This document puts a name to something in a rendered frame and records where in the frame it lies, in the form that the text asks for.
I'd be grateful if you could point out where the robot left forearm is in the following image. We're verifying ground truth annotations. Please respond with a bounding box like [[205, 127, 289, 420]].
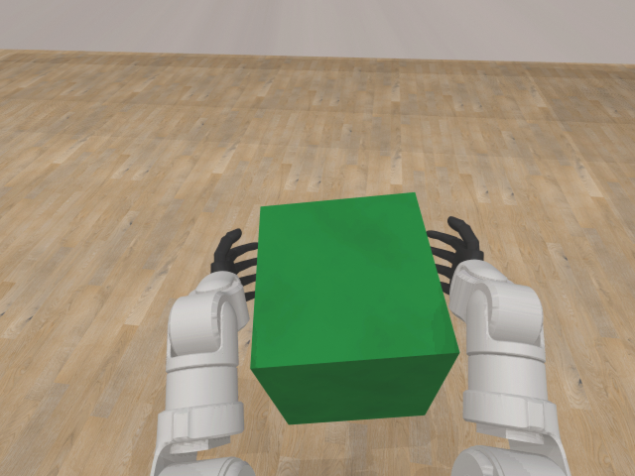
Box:
[[150, 271, 250, 476]]

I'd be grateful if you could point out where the left robot hand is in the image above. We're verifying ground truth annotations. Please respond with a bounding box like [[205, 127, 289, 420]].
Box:
[[210, 228, 258, 301]]

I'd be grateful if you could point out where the robot left upper arm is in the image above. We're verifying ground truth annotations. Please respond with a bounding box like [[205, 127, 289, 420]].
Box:
[[159, 456, 256, 476]]

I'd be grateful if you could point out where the right robot hand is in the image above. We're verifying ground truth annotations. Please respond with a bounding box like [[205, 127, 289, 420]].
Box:
[[427, 216, 484, 295]]

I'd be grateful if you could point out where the carton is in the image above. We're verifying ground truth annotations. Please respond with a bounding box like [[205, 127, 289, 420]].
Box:
[[250, 192, 459, 424]]

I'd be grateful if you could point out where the robot right upper arm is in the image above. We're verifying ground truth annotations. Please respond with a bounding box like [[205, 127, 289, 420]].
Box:
[[450, 445, 566, 476]]

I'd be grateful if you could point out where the robot right forearm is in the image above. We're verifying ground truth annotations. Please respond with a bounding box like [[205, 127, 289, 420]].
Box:
[[448, 260, 572, 476]]

